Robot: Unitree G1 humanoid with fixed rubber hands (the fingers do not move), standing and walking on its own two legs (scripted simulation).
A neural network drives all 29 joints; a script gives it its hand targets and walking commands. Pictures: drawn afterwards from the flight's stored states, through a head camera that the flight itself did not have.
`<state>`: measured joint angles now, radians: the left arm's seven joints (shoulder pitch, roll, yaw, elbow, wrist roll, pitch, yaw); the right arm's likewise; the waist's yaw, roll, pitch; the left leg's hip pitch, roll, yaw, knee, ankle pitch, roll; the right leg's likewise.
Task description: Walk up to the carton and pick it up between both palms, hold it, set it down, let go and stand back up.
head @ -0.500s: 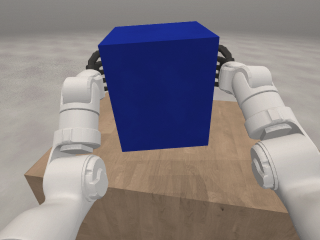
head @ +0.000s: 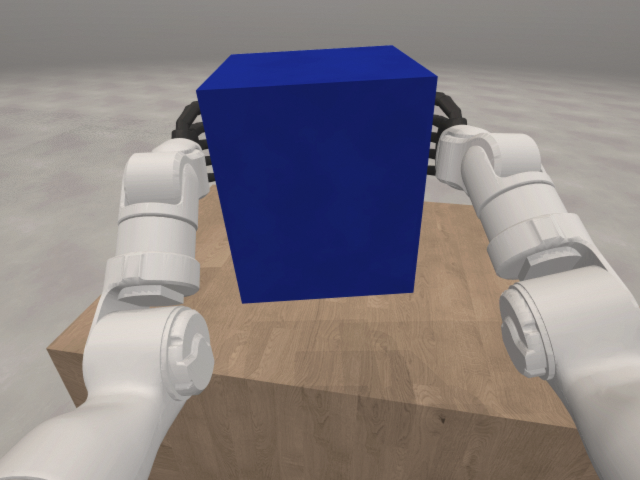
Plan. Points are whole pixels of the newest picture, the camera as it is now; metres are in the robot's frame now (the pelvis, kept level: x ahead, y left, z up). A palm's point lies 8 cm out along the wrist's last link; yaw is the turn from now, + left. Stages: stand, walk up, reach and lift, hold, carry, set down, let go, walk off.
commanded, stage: hold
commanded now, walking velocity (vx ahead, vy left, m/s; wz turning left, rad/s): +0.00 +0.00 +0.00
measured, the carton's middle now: (319, 170) +0.40 +0.00 +0.29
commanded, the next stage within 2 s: set down in 0.26 s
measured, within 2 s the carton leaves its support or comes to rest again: neither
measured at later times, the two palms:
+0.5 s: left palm (187, 165) +0.39 +0.16 +0.30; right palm (435, 157) +0.38 -0.14 +0.31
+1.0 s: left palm (205, 200) +0.42 +0.15 +0.24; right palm (425, 204) +0.40 -0.15 +0.24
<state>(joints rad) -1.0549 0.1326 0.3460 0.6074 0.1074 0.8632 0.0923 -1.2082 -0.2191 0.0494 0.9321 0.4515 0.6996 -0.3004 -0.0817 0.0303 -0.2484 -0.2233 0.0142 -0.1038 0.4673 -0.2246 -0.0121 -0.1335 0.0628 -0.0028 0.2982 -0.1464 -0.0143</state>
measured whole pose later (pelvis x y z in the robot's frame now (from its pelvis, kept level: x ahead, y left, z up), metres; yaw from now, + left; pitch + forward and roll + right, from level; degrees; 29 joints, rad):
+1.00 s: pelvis +0.02 +0.01 +0.00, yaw +1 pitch -3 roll -2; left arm -0.86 0.08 0.29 0.47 0.12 0.59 0.10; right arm -0.93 -0.13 -0.02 0.76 0.32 0.38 -0.23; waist -0.12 -0.02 -0.08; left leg -0.15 -0.01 -0.11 0.44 -0.23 0.00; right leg -0.05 0.04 -0.01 0.26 -0.16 0.00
